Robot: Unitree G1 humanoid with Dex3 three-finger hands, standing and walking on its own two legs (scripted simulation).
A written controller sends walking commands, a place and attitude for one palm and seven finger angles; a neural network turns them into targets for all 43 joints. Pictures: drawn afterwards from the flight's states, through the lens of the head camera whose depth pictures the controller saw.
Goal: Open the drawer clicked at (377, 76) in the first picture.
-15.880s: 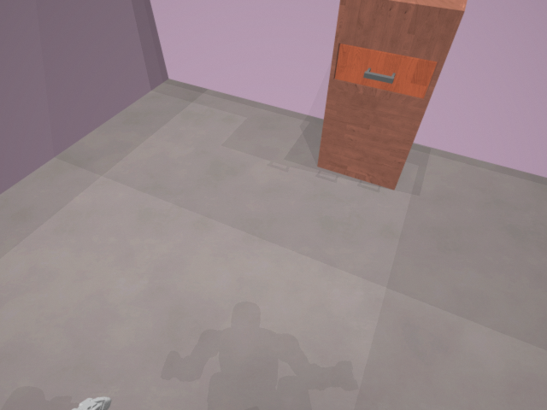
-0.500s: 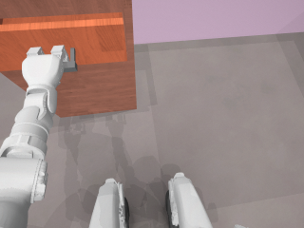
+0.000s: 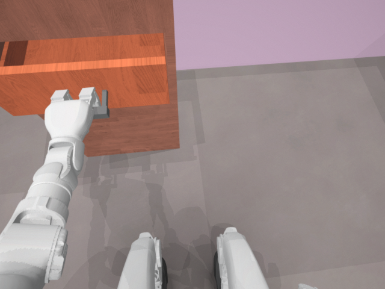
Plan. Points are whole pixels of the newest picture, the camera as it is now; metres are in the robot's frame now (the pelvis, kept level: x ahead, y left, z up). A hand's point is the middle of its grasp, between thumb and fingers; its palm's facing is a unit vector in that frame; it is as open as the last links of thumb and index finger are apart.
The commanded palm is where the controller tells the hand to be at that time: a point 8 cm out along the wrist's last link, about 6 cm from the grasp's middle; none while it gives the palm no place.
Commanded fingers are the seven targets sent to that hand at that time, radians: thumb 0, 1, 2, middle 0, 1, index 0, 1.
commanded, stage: pull the drawer open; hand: left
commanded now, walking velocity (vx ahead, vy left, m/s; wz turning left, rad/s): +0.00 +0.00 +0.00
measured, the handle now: (80, 105) +0.50 +0.24 -0.02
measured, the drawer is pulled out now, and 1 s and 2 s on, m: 0.08 0.13 0.18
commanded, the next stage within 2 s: none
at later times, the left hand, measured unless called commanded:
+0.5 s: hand (81, 140) +0.43 +0.24 -0.05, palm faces -0.03 -0.03 -1.00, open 5.1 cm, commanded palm +0.40 +0.23 -0.01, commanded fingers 0.00 0.90 0.90 -0.40 -1.35 -0.40 -1.35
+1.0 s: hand (81, 150) +0.41 +0.23 -0.05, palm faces -0.03 -0.04 -1.00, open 5.1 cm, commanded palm +0.37 +0.23 -0.01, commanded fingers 0.00 0.90 0.90 -0.40 -1.35 -0.40 -1.35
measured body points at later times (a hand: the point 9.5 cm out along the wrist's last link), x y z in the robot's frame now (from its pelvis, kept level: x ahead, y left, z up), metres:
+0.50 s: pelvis +0.00 +0.00 +0.00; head +0.15 +0.00 +0.43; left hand +0.43 +0.23 +0.00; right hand +0.07 -0.27 -0.14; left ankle +0.02 +0.12 -0.60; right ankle +0.03 -0.14 -0.60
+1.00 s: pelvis +0.01 -0.01 +0.01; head +0.15 -0.01 +0.44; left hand +0.40 +0.23 +0.00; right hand +0.10 -0.27 -0.13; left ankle +0.02 +0.12 -0.60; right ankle +0.03 -0.14 -0.60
